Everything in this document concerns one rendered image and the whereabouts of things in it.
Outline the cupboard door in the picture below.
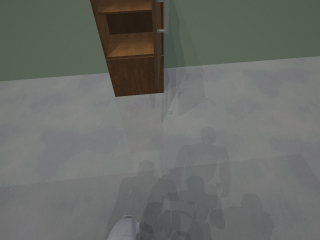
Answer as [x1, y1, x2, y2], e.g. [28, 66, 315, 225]
[151, 0, 162, 89]

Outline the handle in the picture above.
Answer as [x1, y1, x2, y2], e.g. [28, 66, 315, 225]
[156, 0, 169, 34]

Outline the robot left shin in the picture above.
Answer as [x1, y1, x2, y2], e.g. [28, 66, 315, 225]
[123, 215, 133, 219]

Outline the robot left thigh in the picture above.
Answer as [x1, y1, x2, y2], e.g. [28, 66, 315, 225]
[107, 218, 140, 240]

